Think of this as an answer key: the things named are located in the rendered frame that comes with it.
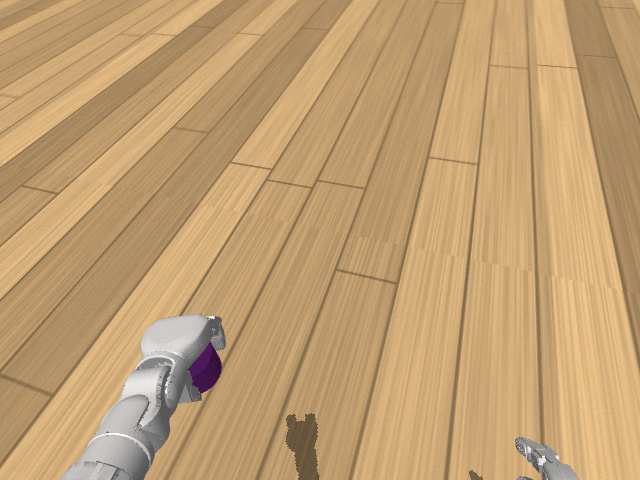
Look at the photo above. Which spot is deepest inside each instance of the left robot hand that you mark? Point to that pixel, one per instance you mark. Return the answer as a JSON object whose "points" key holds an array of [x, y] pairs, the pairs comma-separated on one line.
{"points": [[187, 337]]}

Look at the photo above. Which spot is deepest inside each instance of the left robot arm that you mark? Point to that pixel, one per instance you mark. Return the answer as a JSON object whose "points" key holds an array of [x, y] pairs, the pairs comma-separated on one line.
{"points": [[137, 425]]}

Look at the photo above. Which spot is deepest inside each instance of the right robot hand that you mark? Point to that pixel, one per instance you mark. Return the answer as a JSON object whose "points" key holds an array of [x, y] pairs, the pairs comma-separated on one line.
{"points": [[544, 460]]}

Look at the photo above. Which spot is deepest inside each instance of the tin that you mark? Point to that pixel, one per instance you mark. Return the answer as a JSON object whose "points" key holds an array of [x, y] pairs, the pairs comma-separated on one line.
{"points": [[206, 369]]}

